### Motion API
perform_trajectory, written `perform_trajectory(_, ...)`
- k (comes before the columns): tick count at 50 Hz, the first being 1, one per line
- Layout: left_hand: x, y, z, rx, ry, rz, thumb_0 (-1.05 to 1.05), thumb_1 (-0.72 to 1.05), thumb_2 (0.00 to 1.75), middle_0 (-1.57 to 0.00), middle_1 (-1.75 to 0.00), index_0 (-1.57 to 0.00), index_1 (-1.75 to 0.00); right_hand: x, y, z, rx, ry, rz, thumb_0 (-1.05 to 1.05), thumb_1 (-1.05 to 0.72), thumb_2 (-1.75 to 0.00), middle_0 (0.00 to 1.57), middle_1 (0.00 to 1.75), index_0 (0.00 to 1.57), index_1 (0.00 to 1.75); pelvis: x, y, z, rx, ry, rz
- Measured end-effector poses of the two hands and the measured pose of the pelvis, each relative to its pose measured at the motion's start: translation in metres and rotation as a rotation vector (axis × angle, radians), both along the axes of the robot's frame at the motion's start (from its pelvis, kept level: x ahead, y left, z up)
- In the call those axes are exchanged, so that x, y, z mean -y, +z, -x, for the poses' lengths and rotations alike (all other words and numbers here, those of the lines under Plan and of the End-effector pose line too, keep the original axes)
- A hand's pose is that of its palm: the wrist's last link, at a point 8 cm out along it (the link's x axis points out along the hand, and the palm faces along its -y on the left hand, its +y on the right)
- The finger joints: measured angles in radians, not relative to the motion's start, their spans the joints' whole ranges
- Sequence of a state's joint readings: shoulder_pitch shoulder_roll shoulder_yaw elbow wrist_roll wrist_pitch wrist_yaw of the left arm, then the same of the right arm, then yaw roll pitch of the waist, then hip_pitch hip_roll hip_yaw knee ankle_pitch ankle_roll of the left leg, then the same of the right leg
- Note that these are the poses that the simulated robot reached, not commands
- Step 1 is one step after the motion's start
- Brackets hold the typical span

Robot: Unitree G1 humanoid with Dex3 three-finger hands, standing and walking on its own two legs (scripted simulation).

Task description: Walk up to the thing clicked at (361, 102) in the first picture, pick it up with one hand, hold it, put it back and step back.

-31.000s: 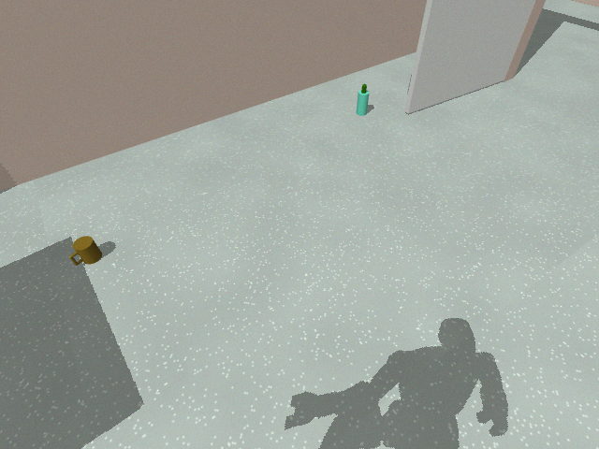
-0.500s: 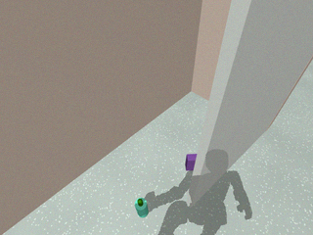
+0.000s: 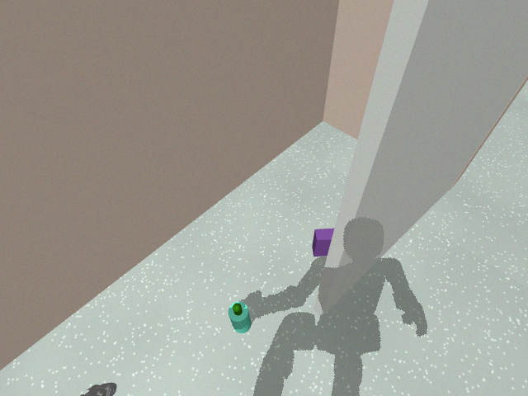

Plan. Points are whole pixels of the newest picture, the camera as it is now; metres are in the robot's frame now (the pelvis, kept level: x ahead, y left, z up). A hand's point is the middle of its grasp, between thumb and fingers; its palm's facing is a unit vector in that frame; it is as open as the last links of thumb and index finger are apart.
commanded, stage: step back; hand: left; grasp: from the side
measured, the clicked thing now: (239, 315) +0.44 +0.15 -0.67
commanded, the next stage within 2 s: none
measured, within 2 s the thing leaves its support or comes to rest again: neither
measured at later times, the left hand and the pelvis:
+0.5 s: hand out of the picture +0.03 +0.28 -0.17, palm faces -0.11 -0.92 -0.39, open 7.4 cm; pelvis -0.09 +0.02 -0.02, yaw -5 degrees
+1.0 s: hand out of the picture -0.08 +0.31 -0.16, palm faces -0.01 -0.93 -0.36, open 7.4 cm; pelvis -0.22 +0.04 -0.01, yaw -1 degrees
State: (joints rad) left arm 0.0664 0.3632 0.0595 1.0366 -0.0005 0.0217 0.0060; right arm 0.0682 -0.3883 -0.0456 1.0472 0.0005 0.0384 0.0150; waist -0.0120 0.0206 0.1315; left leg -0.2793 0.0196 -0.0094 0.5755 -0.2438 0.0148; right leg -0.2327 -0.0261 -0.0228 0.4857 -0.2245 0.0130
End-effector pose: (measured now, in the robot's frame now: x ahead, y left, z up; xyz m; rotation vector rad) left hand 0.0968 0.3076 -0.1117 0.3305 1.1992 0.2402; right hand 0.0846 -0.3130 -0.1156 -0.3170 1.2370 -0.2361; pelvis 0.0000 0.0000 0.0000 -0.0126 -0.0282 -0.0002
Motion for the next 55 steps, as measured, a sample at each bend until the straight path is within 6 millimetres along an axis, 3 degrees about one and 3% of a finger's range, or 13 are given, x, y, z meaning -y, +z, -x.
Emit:
perform_trajectory(7, -0.032, -0.017, -0.015, 0.058, -0.043, -0.007, 0.00, 0.90, 0.90, -0.20, -0.30, -0.20, -0.30, -0.012, 0.002, 0.039, -0.033, -0.002, 0.066, 0.01, -0.91, -0.89, 0.20, 0.30, 0.20, 0.29, -0.026, -0.016, 0.022, -0.009, -0.002, -0.004)
perform_trajectory(13, -0.032, -0.016, -0.006, 0.059, -0.073, 0.003, 0.00, 0.90, 0.90, -0.20, -0.30, -0.20, -0.30, -0.029, 0.011, 0.075, -0.068, -0.009, 0.075, 0.01, -0.91, -0.89, 0.20, 0.30, 0.20, 0.30, -0.033, -0.007, 0.042, -0.016, -0.014, 0.009)
perform_trajectory(20, -0.025, -0.018, 0.034, 0.000, -0.111, 0.005, 0.00, 0.90, 0.90, -0.20, -0.30, -0.20, -0.30, -0.035, 0.005, 0.093, 0.016, -0.028, 0.056, 0.01, -0.90, -0.89, 0.20, 0.30, 0.20, 0.30, -0.033, -0.009, 0.068, -0.007, -0.058, 0.001)
perform_trajectory(28, -0.009, -0.012, 0.089, -0.003, -0.120, -0.014, 0.00, 0.90, 0.90, -0.20, -0.30, -0.20, -0.30, -0.018, -0.017, 0.123, 0.053, -0.044, 0.009, 0.01, -0.90, -0.89, 0.20, 0.30, 0.20, 0.30, -0.019, -0.018, 0.108, 0.012, -0.078, 0.010)
perform_trajectory(32, -0.007, 0.001, 0.117, 0.005, -0.094, -0.017, 0.00, 0.90, 0.90, -0.20, -0.30, -0.21, -0.30, -0.016, -0.011, 0.141, 0.035, -0.039, 0.003, 0.01, -0.91, -0.89, 0.20, 0.30, 0.20, 0.30, -0.018, -0.009, 0.124, 0.008, -0.076, -0.026)
perform_trajectory(37, -0.014, 0.008, 0.129, 0.063, -0.080, -0.028, 0.00, 0.90, 0.90, -0.21, -0.30, -0.21, -0.30, -0.017, -0.006, 0.168, 0.000, -0.001, 0.027, 0.01, -0.91, -0.89, 0.20, 0.30, 0.20, 0.30, -0.023, -0.006, 0.146, -0.010, -0.046, -0.026)
perform_trajectory(43, -0.034, -0.007, 0.143, 0.139, -0.080, -0.007, 0.00, 0.90, 0.90, -0.20, -0.30, -0.21, -0.30, -0.029, -0.004, 0.197, -0.018, 0.046, 0.075, 0.01, -0.91, -0.89, 0.20, 0.30, 0.20, 0.30, -0.038, -0.019, 0.182, -0.004, 0.001, -0.021)
perform_trajectory(49, -0.041, -0.010, 0.179, 0.094, -0.057, 0.016, 0.00, 0.90, 0.90, -0.20, -0.30, -0.20, -0.30, -0.047, 0.015, 0.224, 0.022, 0.051, 0.072, 0.01, -0.91, -0.89, 0.20, 0.30, 0.20, 0.30, -0.044, -0.007, 0.212, 0.003, -0.014, 0.005)
perform_trajectory(55, -0.044, -0.011, 0.225, 0.052, -0.067, 0.008, 0.00, 0.90, 0.90, -0.20, -0.30, -0.20, -0.30, -0.046, 0.023, 0.241, 0.095, 0.043, 0.080, 0.01, -0.90, -0.89, 0.20, 0.30, 0.21, 0.30, -0.043, -0.005, 0.245, 0.002, -0.052, 0.010)
